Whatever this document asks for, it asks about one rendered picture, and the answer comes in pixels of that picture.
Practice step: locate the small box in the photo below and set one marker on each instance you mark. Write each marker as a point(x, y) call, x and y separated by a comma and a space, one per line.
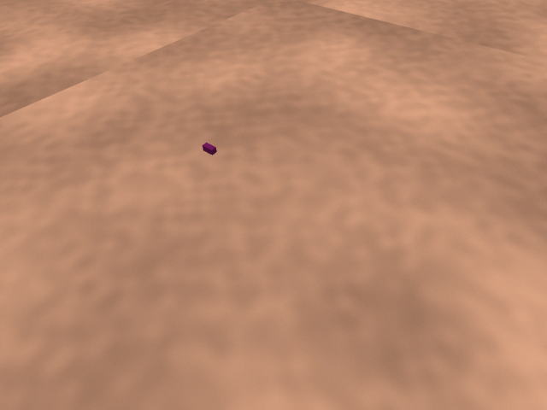
point(209, 148)

